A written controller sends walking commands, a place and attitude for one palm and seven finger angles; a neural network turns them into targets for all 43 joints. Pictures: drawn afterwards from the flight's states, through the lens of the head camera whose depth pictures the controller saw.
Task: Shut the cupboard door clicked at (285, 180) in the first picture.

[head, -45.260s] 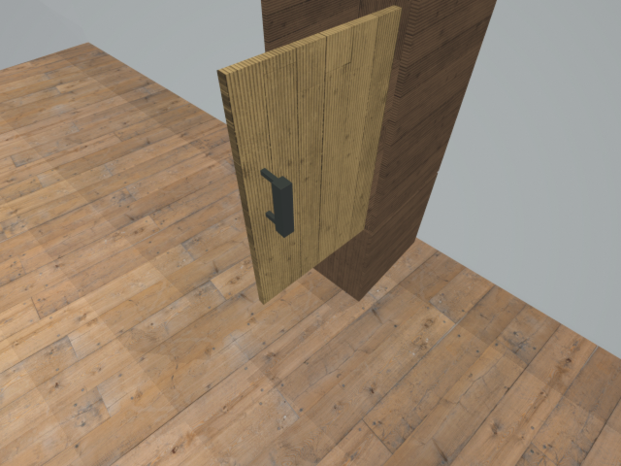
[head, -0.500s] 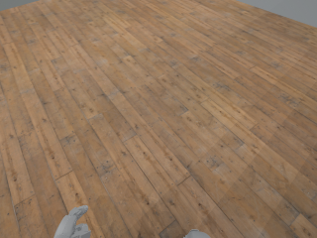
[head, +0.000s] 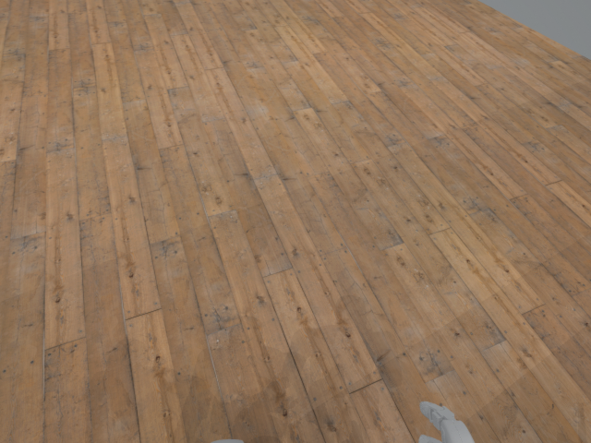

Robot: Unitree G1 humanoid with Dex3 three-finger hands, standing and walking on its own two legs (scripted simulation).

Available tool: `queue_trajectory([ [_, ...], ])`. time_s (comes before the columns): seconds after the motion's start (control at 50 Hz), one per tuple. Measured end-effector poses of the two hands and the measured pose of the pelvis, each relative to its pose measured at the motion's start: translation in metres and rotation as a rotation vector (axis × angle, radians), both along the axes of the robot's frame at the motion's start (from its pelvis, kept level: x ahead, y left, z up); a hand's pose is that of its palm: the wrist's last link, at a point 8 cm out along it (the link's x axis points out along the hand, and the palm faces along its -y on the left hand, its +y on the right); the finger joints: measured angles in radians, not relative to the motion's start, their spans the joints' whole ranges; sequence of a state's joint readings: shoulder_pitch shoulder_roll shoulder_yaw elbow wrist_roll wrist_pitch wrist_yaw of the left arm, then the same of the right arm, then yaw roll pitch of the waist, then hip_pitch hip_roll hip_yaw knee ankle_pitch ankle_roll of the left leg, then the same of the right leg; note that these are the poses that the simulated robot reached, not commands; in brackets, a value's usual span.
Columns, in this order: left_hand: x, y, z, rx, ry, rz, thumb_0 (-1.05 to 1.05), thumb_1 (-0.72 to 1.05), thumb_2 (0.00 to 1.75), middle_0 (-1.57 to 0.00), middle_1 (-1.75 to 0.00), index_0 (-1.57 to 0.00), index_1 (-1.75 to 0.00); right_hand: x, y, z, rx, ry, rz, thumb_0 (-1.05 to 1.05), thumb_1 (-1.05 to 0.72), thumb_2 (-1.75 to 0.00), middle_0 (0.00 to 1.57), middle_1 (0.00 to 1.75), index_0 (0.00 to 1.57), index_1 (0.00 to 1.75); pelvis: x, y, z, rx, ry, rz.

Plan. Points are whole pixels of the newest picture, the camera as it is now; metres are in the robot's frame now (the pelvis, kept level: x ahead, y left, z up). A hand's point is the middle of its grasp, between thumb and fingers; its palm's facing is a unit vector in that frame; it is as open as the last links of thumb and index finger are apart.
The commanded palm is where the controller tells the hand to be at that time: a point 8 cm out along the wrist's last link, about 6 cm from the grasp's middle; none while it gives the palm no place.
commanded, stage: turn to face it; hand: left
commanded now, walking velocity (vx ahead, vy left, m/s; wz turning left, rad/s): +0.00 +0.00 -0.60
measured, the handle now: out of the picture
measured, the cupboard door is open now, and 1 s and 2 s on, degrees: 38 38 38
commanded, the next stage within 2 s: none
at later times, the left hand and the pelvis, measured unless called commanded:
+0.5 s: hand (168, 425) +0.15 +0.21 -0.18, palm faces -0.23 -0.95 -0.22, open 7.4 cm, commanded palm none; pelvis +0.03 +0.02 +0.00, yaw -17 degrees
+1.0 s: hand (252, 377) +0.23 +0.09 -0.15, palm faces -0.59 -0.77 -0.26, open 7.4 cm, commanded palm none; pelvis +0.01 +0.01 +0.00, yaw -36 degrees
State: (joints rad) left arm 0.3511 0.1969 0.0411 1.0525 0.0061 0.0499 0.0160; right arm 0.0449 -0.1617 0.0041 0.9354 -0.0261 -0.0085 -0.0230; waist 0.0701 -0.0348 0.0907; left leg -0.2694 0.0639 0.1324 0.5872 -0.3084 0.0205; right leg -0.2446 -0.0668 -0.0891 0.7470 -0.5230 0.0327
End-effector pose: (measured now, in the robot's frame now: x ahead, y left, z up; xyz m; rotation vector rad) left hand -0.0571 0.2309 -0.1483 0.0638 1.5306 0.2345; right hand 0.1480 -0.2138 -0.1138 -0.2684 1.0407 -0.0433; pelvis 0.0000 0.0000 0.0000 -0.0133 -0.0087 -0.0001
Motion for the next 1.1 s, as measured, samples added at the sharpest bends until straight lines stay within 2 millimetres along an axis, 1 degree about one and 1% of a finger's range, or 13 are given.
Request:
queue_trajectory([
  [0.1, 0.033, 0.004, 0.008, 0.007, -0.037, -0.053, 0.01, 0.91, 0.89, -0.20, -0.30, -0.20, -0.30, -0.010, -0.001, -0.007, 0.038, 0.017, -0.074, 0.01, -0.91, -0.90, 0.21, 0.30, 0.20, 0.30, 0.004, 0.000, 0.002, -0.009, -0.010, -0.056],
  [0.2, 0.081, 0.007, 0.006, 0.060, -0.148, -0.132, 0.01, 0.91, 0.89, -0.20, -0.30, -0.20, -0.30, -0.037, -0.029, -0.030, 0.050, 0.075, -0.177, 0.01, -0.90, -0.90, 0.21, 0.30, 0.20, 0.30, 0.009, -0.012, -0.012, 0.015, -0.001, -0.110],
  [0.24, 0.097, 0.006, 0.008, 0.070, -0.177, -0.159, 0.01, 0.91, 0.89, -0.20, -0.30, -0.20, -0.30, -0.049, -0.041, -0.034, 0.032, 0.113, -0.215, 0.01, -0.91, -0.90, 0.21, 0.30, 0.20, 0.30, 0.009, -0.010, -0.012, 0.001, 0.004, -0.126],
  [0.3, 0.119, 0.007, 0.014, 0.073, -0.198, -0.210, 0.01, 0.91, 0.89, -0.20, -0.30, -0.20, -0.30, -0.066, -0.053, -0.026, 0.000, 0.140, -0.272, 0.01, -0.91, -0.90, 0.20, 0.30, 0.20, 0.29, 0.011, -0.007, -0.006, -0.001, 0.014, -0.164],
  [0.38, 0.150, 0.013, 0.015, 0.056, -0.210, -0.294, 0.01, 0.91, 0.89, -0.20, -0.30, -0.20, -0.30, -0.082, -0.058, -0.009, -0.037, 0.128, -0.343, 0.01, -0.91, -0.90, 0.20, 0.30, 0.20, 0.29, 0.017, 0.001, 0.001, 0.010, 0.024, -0.215],
  [0.48, 0.199, 0.028, 0.003, 0.026, -0.248, -0.383, 0.01, 0.91, 0.89, -0.20, -0.30, -0.20, -0.30, -0.101, -0.050, 0.002, -0.092, 0.091, -0.418, 0.01, -0.91, -0.90, 0.20, 0.30, 0.20, 0.29, 0.026, 0.020, -0.004, -0.002, 0.028, -0.285],
  [0.54, 0.232, 0.030, 0.005, 0.014, -0.276, -0.444, 0.01, 0.91, 0.89, -0.20, -0.30, -0.20, -0.30, -0.122, -0.037, 0.008, -0.107, 0.106, -0.448, 0.01, -0.91, -0.90, 0.20, 0.30, 0.20, 0.29, 0.027, 0.028, -0.001, -0.005, 0.018, -0.331],
  [0.64, 0.280, 0.017, 0.023, -0.012, -0.357, -0.532, 0.01, 0.91, 0.90, -0.19, -0.30, -0.20, -0.30, -0.164, -0.016, 0.016, -0.090, 0.181, -0.518, 0.01, -0.91, -0.90, 0.20, 0.30, 0.20, 0.29, 0.028, 0.032, 0.011, -0.030, 0.019, -0.391],
  [0.72, 0.307, -0.005, 0.033, -0.030, -0.396, -0.613, 0.01, 0.91, 0.90, -0.19, -0.30, -0.19, -0.30, -0.195, -0.004, 0.013, -0.055, 0.222, -0.596, 0.01, -0.91, -0.90, 0.20, 0.30, 0.20, 0.30, 0.026, 0.032, 0.014, -0.035, 0.023, -0.447],
  [0.82, 0.324, -0.047, 0.039, -0.046, -0.421, -0.725, 0.01, 0.91, 0.90, -0.19, -0.30, -0.19, -0.30, -0.235, 0.003, -0.001, 0.002, 0.256, -0.702, 0.01, -0.91, -0.90, 0.21, 0.30, 0.20, 0.30, 0.020, 0.023, 0.010, -0.024, 0.026, -0.518],
  [0.92, 0.324, -0.086, 0.034, -0.041, -0.465, -0.820, 0.01, 0.91, 0.90, -0.19, -0.30, -0.20, -0.30, -0.269, -0.006, -0.029, 0.051, 0.285, -0.791, 0.01, -0.91, -0.90, 0.21, 0.30, 0.20, 0.30, 0.011, 0.007, -0.007, 0.003, 0.026, -0.585],
  [1.0, 0.305, -0.094, 0.033, -0.040, -0.406, -0.849, 0.01, 0.91, 0.89, -0.20, -0.30, -0.20, -0.30, -0.270, -0.014, -0.026, 0.042, 0.270, -0.835, 0.01, -0.91, -0.90, 0.20, 0.30, 0.20, 0.29, 0.010, 0.007, -0.002, 0.000, 0.019, -0.626],
  [1.1, 0.291, -0.090, 0.025, -0.059, -0.330, -0.863, 0.01, 0.90, 0.89, -0.20, -0.30, -0.20, -0.30, -0.252, -0.022, -0.013, 0.020, 0.192, -0.857, 0.01, -0.91, -0.90, 0.20, 0.30, 0.20, 0.29, 0.015, 0.009, 0.002, 0.011, 0.016, -0.674],
])
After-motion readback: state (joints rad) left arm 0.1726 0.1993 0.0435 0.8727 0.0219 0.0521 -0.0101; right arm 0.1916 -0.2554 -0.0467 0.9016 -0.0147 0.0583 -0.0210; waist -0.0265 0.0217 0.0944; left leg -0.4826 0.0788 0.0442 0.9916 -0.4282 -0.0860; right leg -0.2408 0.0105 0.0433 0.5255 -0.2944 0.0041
